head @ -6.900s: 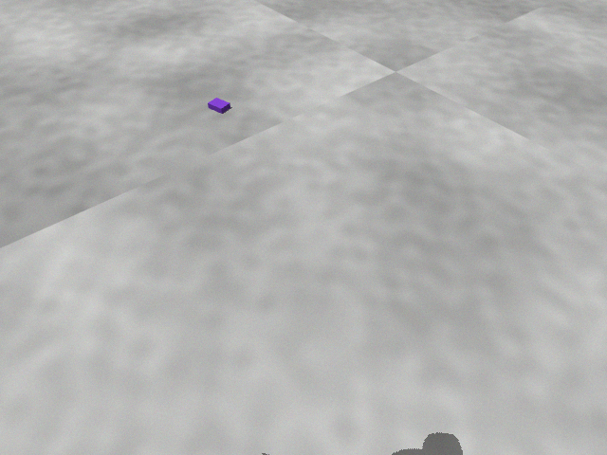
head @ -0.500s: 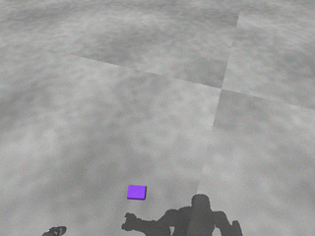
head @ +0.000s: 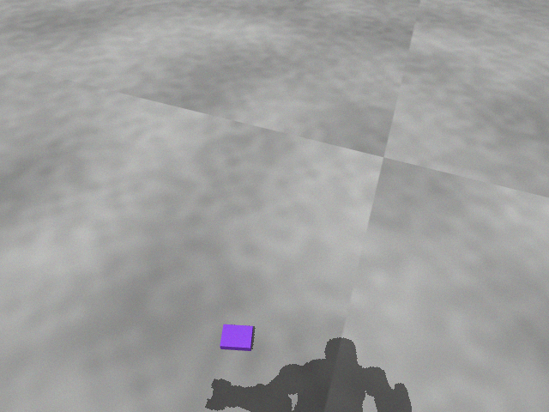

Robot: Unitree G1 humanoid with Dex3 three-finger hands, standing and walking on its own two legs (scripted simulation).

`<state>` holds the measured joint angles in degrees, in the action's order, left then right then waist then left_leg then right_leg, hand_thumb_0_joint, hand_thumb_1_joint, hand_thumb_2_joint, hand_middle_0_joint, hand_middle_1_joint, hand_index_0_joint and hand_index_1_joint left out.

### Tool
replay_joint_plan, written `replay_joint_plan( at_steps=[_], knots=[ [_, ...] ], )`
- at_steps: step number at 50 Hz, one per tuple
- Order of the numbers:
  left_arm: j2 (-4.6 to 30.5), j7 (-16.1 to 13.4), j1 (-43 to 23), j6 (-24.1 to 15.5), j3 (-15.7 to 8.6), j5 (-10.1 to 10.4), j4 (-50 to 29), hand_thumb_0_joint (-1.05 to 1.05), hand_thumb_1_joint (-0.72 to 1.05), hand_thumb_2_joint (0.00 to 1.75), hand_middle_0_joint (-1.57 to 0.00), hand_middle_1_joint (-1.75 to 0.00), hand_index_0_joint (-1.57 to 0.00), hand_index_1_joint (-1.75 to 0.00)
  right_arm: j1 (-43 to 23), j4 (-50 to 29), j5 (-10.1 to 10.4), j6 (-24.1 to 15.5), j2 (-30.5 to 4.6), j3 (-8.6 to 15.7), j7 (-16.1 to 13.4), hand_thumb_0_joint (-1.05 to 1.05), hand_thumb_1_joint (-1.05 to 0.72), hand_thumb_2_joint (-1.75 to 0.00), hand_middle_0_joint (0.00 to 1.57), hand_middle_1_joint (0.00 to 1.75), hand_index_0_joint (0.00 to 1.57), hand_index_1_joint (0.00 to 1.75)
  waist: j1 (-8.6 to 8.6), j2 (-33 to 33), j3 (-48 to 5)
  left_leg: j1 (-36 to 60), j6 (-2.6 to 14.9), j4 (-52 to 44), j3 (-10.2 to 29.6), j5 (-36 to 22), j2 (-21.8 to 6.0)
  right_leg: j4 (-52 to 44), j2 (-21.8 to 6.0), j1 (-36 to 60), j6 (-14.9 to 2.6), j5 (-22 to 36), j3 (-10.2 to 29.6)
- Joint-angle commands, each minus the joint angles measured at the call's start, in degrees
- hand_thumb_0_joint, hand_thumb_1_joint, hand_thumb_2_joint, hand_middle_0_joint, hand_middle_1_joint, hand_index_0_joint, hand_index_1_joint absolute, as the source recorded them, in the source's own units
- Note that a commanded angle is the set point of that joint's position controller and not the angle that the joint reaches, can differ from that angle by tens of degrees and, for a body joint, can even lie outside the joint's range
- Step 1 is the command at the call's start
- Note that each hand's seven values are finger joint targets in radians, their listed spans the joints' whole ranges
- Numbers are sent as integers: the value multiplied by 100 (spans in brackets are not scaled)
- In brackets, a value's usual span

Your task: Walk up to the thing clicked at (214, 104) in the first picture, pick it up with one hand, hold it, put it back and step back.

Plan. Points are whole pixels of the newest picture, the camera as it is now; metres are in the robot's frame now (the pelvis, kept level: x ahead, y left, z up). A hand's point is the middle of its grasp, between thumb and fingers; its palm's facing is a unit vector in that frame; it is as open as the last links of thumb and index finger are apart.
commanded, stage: walk up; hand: left
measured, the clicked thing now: (237, 337) +0.48 +0.15 -0.76
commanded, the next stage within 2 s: stand in 0.20 s
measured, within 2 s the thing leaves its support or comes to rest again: neither
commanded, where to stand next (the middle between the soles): +0.11 -0.03 m, yaw +0 degrees
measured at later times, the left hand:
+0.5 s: hand out of the picture +0.07 +0.24 -0.16, palm faces -0.01 -0.94 -0.33, open 7.4 cm
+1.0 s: hand out of the picture +0.07 +0.25 -0.16, palm faces -0.01 -0.94 -0.34, open 7.4 cm
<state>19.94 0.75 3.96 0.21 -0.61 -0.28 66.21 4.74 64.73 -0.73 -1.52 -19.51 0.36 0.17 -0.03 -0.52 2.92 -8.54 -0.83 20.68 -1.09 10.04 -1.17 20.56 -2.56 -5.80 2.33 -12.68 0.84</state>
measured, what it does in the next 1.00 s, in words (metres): stands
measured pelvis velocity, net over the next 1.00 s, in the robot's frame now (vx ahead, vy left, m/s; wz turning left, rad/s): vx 0.00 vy -0.01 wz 0.01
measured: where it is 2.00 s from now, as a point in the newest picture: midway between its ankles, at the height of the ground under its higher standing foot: outside the picture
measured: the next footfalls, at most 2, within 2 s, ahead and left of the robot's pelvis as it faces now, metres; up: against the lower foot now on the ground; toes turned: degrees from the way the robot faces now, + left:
none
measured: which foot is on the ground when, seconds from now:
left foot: down 0.00-1.00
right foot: down 0.00-1.00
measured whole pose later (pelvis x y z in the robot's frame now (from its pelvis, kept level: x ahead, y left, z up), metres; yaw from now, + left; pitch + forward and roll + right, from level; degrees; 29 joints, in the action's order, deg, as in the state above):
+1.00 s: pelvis +0.00 -0.01 +0.00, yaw +1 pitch -2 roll +0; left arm 20.0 0.2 6.2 -0.6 0.2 -0.3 65.1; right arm 5.3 66.4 -0.5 -0.5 -20.0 0.2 0.6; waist 0.1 -0.1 2.9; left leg -8.3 -1.4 18.5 -0.1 8.5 -1.5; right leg 18.7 -2.2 -5.4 1.8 -11.7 -0.2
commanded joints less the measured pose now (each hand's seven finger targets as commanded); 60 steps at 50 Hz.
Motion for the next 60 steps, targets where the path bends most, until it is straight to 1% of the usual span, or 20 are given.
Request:
replay_joint_plan(
  at_steps=[1,9,10,11,14,17,21,23,27,30,33,37,40,43,44,50,53,56,57,60],
  knots=[
    [1159,-61,-323,-128,-233,-25,-368,0,90,90,-20,-30,-20,-30,-311,-350,8,-121,-1285,272,-77,0,-90,-90,20,30,20,30,42,51,-524,249,193,-365,477,-713,-601,-346,-388,-44,-283,734,272],
    [1156,-77,-242,-145,-240,-32,-357,0,90,90,-20,-30,-20,-30,-340,-348,16,-97,-1218,261,-61,0,-90,-90,20,30,20,30,36,-25,-471,308,166,-336,437,-731,-550,-422,-396,-101,-267,811,284],
    [1220,-103,-226,-183,-226,-12,-389,0,90,90,-20,-30,-20,-30,-390,-322,9,-65,-1253,262,-67,0,-90,-90,20,30,20,30,33,-60,-314,233,154,-378,508,-935,-641,-438,-502,-120,-270,966,325],
    [1235,-122,-197,-196,-237,-7,-379,0,90,90,-20,-30,-20,-30,-383,-330,9,-47,-1216,261,-61,0,-90,-90,20,30,20,30,34,-132,-380,263,154,-346,520,-1133,-653,-399,-506,-63,-273,1109,293],
    [1207,-123,-119,-199,-237,-1,-376,0,90,90,-20,-30,-20,-30,-408,-304,24,-52,-1268,262,-62,0,-90,-90,20,30,20,30,7,75,-563,459,154,-310,484,-1328,-654,-412,-516,23,-265,1314,302],
    [1240,-123,-175,-206,-229,5,-403,0,90,90,-20,-30,-20,-30,-373,-278,19,-36,-1215,226,-47,0,-90,-90,20,30,20,30,44,39,-550,354,106,-418,478,-1053,-623,-465,-506,31,-263,1061,297],
    [1227,-119,-140,-208,-202,-15,-411,0,90,90,-20,-30,-20,-30,-393,-236,28,-18,-1239,218,-33,0,-90,-90,20,30,20,30,43,112,-571,368,112,-427,480,-958,-637,-530,-526,55,-265,1004,312],
    [1234,-121,-142,-198,-204,-20,-410,0,90,90,-20,-30,-20,-30,-411,-227,25,-12,-1236,219,-30,0,-90,-90,20,30,20,30,44,75,-499,312,91,-481,499,-734,-618,-535,-490,-19,-258,750,283],
    [1237,-116,-121,-206,-182,-22,-432,0,90,90,-20,-30,-20,-30,-397,-201,16,-3,-1254,219,-11,0,-90,-90,20,30,20,30,41,38,-455,288,108,-481,520,-587,-624,-600,-503,-91,-270,590,316],
    [1245,-120,-85,-198,-178,-34,-423,0,90,90,-20,-30,-20,-30,-382,-193,9,25,-1256,225,-3,0,-90,-90,20,30,20,30,40,29,-327,118,116,-512,526,-208,-580,-692,-492,-195,-266,170,325],
    [1259,-107,-84,-171,-194,-31,-439,0,90,90,-20,-30,-20,-30,-321,-183,3,11,-1287,234,-2,0,-90,-90,20,30,20,30,60,195,-271,61,116,-568,560,140,-583,-655,-478,-295,-294,-28,340],
    [1243,-105,-10,-200,-181,-31,-469,0,90,90,-20,-30,-20,-30,-313,-197,-2,1,-1268,238,4,0,-90,-90,20,30,20,30,23,-8,-397,120,128,-533,588,-290,-612,-609,-476,-199,-291,236,309],
    [1247,-113,-67,-206,-179,-27,-493,0,90,90,-20,-30,-20,-30,-308,-199,13,-14,-1275,229,-8,0,-90,-90,20,30,20,30,38,78,-512,215,137,-441,582,-731,-646,-522,-518,-65,-312,670,321],
    [1233,-109,-9,-206,-178,-10,-492,0,90,90,-20,-30,-20,-30,-216,-181,17,-33,-1314,228,-26,0,-90,-90,20,30,20,30,37,136,-662,318,145,-409,530,-958,-654,-470,-535,51,-323,920,314],
    [1242,-103,28,-206,-168,-4,-478,0,90,90,-20,-30,-20,-30,-232,-163,24,-38,-1285,206,-25,0,-90,-90,20,30,20,30,20,145,-589,341,131,-419,551,-1067,-663,-456,-529,15,-320,1004,308],
    [1249,-113,32,-188,-168,-6,-446,0,90,90,-20,-30,-20,-30,-190,-162,22,-23,-1258,190,-38,0,-90,-90,20,30,20,30,20,37,-459,244,113,-506,550,-904,-645,-478,-506,-15,-294,817,257],
    [1211,-119,28,-185,-151,-23,-464,0,90,90,-20,-30,-20,-30,-234,-179,26,-21,-1284,205,-41,0,-90,-90,20,30,20,30,6,-3,-465,339,107,-431,550,-1159,-669,-457,-505,-47,-295,985,230],
    [1265,-127,24,-194,-161,-19,-460,0,90,90,-20,-30,-20,-30,-192,-187,23,-8,-1259,208,-36,0,-90,-90,20,30,20,30,46,-32,-435,315,103,-440,533,-1052,-648,-491,-523,-41,-289,973,258],
    [1226,-122,59,-190,-155,-6,-451,0,90,90,-20,-30,-20,-30,-243,-189,23,-6,-1271,203,-35,0,-90,-90,20,30,20,30,15,14,-360,323,95,-444,524,-976,-635,-523,-518,-106,-287,883,268],
    [1260,-121,30,-184,-161,-16,-458,0,90,90,-20,-30,-20,-30,-208,-187,28,3,-1257,208,-22,0,-90,-90,20,30,20,30,47,47,-333,236,94,-519,539,-575,-613,-598,-503,-126,-291,538,279]
  ],
)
